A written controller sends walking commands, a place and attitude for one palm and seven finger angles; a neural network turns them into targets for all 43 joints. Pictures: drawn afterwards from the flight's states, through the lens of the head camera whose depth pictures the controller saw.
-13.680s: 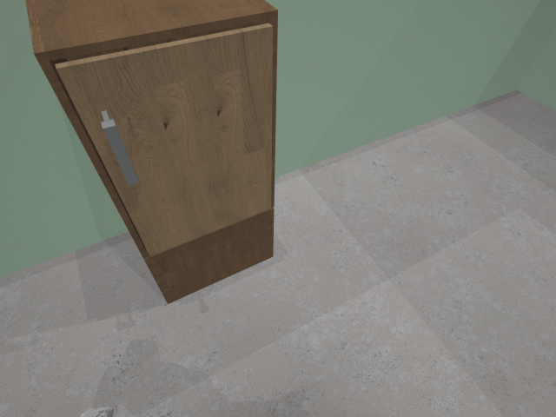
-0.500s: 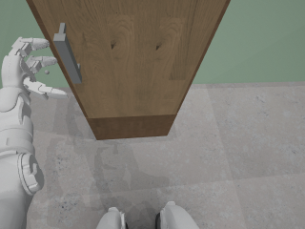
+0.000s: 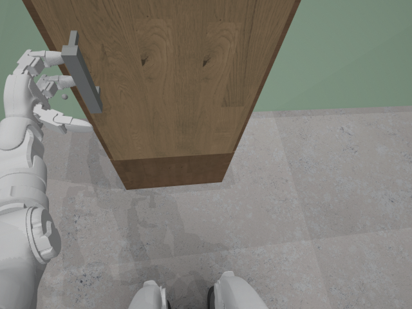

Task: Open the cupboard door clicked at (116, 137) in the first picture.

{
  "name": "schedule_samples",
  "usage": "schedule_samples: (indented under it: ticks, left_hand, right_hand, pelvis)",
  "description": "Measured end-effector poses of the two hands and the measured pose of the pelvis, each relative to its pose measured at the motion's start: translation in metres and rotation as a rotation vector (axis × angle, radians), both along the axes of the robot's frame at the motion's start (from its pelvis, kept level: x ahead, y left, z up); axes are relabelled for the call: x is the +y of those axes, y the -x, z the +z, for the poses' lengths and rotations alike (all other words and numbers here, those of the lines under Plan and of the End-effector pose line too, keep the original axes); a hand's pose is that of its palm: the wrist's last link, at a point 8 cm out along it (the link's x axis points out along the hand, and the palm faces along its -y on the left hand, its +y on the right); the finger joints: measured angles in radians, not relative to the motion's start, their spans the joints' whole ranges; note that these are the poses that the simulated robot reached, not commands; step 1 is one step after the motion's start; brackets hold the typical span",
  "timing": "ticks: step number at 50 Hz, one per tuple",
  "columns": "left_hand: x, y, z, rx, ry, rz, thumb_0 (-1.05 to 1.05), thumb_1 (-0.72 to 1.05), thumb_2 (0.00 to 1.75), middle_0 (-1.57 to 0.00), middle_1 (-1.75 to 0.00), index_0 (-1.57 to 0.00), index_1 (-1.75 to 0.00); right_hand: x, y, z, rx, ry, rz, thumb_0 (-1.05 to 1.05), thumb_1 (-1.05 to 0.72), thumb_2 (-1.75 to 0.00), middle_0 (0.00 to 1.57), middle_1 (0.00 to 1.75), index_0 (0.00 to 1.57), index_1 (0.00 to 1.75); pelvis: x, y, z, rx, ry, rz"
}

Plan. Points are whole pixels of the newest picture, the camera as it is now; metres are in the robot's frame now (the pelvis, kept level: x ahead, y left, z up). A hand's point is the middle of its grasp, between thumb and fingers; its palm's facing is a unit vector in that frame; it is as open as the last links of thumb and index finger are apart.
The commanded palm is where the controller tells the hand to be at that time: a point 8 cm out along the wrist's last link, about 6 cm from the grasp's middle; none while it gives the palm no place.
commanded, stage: slide the fingers in behind the handle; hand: left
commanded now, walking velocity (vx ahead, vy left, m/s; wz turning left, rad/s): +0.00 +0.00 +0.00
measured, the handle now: (86, 75) +0.55 +0.19 +0.07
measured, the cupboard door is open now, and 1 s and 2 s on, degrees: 0 0 2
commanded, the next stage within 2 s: close the thumb around the handle in 1.26 s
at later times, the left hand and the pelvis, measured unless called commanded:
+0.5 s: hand (87, 99) +0.49 +0.18 +0.07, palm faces +0.03 -1.00 -0.01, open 14.0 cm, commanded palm +0.47 +0.23 +0.07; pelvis +0.00 +0.00 +0.00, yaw +1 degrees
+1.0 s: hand (99, 95) +0.50 +0.16 +0.07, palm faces +0.05 -1.00 -0.02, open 14.0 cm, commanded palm +0.47 +0.20 +0.07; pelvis +0.00 -0.01 +0.00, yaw +1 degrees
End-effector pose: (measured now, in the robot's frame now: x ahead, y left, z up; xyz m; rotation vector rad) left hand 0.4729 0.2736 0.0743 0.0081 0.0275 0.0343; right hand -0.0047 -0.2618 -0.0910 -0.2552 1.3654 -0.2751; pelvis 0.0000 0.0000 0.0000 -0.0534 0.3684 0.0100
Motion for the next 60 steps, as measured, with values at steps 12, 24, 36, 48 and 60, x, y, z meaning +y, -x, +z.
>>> schedule_samples:
  ticks: [12, 24, 36, 48, 60]
  left_hand:
    - [-0.013, 0.005, 0.001, 0.007, 0.013, -0.022, -0.01, -0.5, 0.3, -0.3, -1.2, -0.3, -1.2]
    - [-0.037, 0.004, -0.003, 0.012, 0.006, -0.005, -0.01, -0.5, 0.3, -0.3, -1.2, -0.3, -1.2]
    - [-0.056, 0.001, 0.0, 0.011, -0.006, -0.02, -0.01, -0.5, 0.3, -0.3, -1.2, -0.3, -1.2]
    - [-0.059, -0.003, -0.002, -0.011, -0.01, 0.021, -0.01, -0.5, 0.3, -0.3, -1.2, -0.29, -1.21]
    - [-0.058, -0.004, -0.001, 0.002, -0.004, 0.008, -0.01, -0.5, 0.3, -0.3, -1.2, -0.3, -1.21]
  right_hand:
    - [0.006, -0.017, -0.005, -0.032, -0.024, 0.032, 0.01, -0.9, -0.9, 0.2, 0.3, 0.2, 0.3]
    - [0.008, -0.02, -0.01, -0.065, -0.046, 0.033, 0.01, -0.9, -0.9, 0.2, 0.3, 0.2, 0.3]
    - [0.003, -0.005, -0.014, -0.023, -0.057, 0.026, 0.01, -0.9, -0.9, 0.2, 0.3, 0.2, 0.3]
    - [-0.004, -0.001, -0.015, -0.005, -0.055, 0.029, 0.01, -0.9, -0.9, 0.2, 0.3, 0.2, 0.3]
    - [-0.006, -0.014, -0.012, -0.03, -0.052, 0.036, 0.01, -0.9, -0.9, 0.2, 0.3, 0.2, 0.3]
  pelvis:
    - [0.002, -0.001, 0.001, -0.01, 0.0, 0.013]
    - [0.001, 0.002, -0.001, -0.017, -0.008, 0.009]
    - [-0.004, 0.005, -0.002, -0.013, -0.013, 0.016]
    - [-0.009, 0.004, -0.004, 0.002, -0.018, 0.015]
    - [-0.01, -0.001, -0.001, -0.002, -0.017, 0.018]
